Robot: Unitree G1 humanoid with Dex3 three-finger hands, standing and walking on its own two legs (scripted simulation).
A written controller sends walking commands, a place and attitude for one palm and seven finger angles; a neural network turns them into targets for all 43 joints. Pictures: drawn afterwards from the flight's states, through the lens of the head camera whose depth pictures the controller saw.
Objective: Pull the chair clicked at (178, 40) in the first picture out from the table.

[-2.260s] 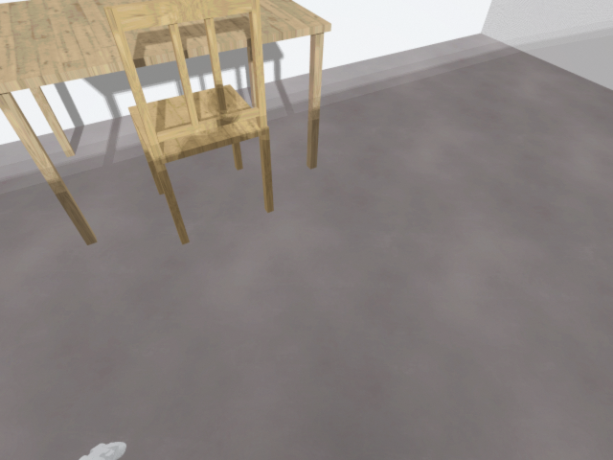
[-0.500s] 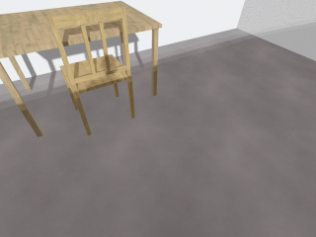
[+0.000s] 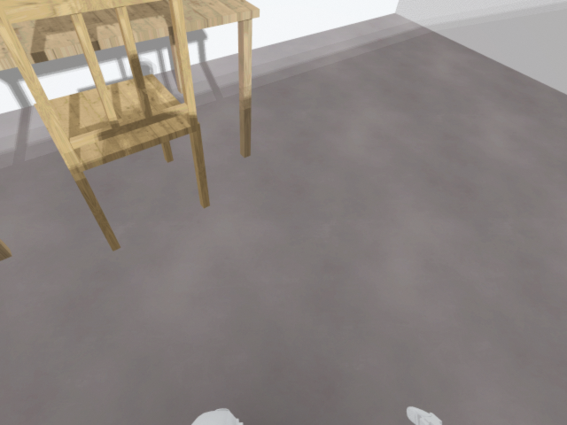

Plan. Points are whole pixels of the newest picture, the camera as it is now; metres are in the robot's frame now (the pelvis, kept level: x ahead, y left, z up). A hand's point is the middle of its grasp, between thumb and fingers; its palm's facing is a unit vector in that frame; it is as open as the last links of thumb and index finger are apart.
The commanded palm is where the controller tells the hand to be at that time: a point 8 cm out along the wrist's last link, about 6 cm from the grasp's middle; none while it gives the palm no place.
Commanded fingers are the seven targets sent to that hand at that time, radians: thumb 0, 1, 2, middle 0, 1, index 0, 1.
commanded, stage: walk to a spot facing it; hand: left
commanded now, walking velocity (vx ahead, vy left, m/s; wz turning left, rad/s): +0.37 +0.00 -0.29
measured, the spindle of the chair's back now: (97, 76) +0.91 +0.59 -0.04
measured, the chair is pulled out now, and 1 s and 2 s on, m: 0.00 0.00 0.00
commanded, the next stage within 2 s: turn to face it in 0.84 s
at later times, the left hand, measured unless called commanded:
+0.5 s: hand (232, 293) +0.36 +0.12 -0.14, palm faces -0.25 -0.95 -0.17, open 7.4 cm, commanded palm none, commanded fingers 0.00 0.90 0.90 -0.20 -0.30 -0.20 -0.30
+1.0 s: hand (235, 274) +0.42 +0.13 -0.17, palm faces -0.10 -0.99 -0.13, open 7.3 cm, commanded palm none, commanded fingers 0.00 0.90 0.90 -0.20 -0.30 -0.20 -0.30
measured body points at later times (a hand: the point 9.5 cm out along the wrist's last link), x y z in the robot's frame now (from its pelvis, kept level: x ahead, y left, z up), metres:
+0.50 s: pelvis +0.21 -0.02 +0.01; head +0.24 -0.03 +0.46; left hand +0.38 +0.17 -0.13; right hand +0.04 -0.19 -0.13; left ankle +0.07 +0.09 -0.71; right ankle +0.30 -0.14 -0.70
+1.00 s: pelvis +0.43 -0.04 +0.01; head +0.45 -0.02 +0.46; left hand +0.43 +0.18 -0.16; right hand +0.48 -0.30 -0.12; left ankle +0.54 +0.03 -0.72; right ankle +0.31 -0.14 -0.71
